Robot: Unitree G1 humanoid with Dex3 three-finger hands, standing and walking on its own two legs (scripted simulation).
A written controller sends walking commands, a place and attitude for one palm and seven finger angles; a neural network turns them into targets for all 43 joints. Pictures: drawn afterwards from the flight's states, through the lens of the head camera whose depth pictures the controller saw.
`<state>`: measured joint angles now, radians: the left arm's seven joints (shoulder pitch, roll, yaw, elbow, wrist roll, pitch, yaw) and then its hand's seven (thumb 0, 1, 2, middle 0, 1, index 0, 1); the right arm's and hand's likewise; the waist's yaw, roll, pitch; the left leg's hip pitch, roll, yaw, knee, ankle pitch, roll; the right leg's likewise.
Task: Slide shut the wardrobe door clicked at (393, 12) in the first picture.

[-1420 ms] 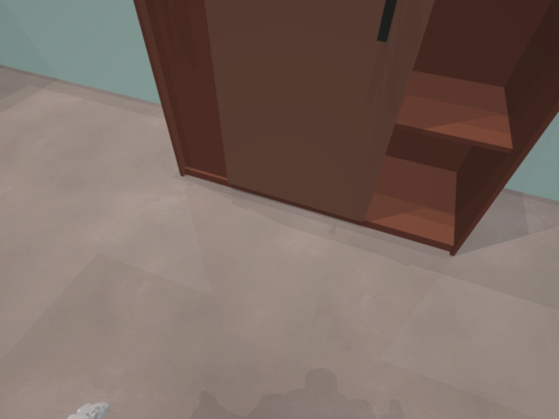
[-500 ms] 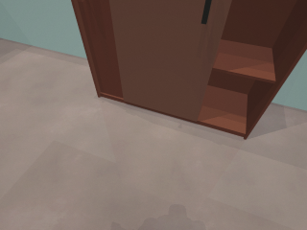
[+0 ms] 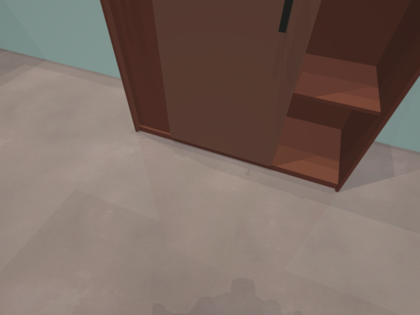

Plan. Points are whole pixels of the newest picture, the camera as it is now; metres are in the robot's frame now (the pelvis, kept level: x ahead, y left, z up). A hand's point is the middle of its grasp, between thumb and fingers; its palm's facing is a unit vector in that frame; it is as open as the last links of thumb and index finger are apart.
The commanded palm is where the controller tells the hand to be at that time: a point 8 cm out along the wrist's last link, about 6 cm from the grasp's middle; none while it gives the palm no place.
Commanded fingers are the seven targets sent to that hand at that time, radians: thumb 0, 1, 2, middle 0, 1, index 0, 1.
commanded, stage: look at it before walking up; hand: left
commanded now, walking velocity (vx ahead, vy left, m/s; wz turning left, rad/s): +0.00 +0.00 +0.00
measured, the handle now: out of the picture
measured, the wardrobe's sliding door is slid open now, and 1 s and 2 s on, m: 0.40 0.40 0.40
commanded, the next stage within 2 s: walk to a spot facing it in 0.02 s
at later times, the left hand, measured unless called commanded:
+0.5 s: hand out of the picture +0.06 +0.18 -0.20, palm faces -0.05 -0.98 -0.19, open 7.4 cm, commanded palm none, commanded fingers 0.00 0.90 0.90 -0.20 -0.30 -0.20 -0.30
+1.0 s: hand (153, 216) +0.39 +0.18 -0.17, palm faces -0.35 -0.91 -0.22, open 7.4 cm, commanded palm none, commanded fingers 0.00 0.90 0.90 -0.20 -0.30 -0.20 -0.30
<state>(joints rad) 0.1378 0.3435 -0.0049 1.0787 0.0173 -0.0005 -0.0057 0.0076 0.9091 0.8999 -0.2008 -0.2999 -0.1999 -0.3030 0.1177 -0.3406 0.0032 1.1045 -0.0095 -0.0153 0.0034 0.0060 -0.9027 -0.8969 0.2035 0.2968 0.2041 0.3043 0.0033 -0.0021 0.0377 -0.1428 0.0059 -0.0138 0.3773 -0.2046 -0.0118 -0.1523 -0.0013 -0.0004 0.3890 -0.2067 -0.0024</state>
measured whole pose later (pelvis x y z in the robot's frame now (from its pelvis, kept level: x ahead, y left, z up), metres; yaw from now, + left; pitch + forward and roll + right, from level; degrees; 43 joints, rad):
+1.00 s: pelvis +0.22 +0.03 -0.01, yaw -23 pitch +0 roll -1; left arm 0.15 0.25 0.11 0.92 0.04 0.04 -0.03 0.01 0.92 0.90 -0.19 -0.30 -0.19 -0.30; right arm 0.32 -0.17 -0.04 1.02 -0.03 -0.07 -0.03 -0.01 -0.94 -0.90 0.20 0.30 0.20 0.30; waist 0.00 -0.03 0.08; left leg -0.05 0.08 0.31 0.43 -0.36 0.01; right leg -0.61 -0.05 -0.10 0.96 -0.20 0.01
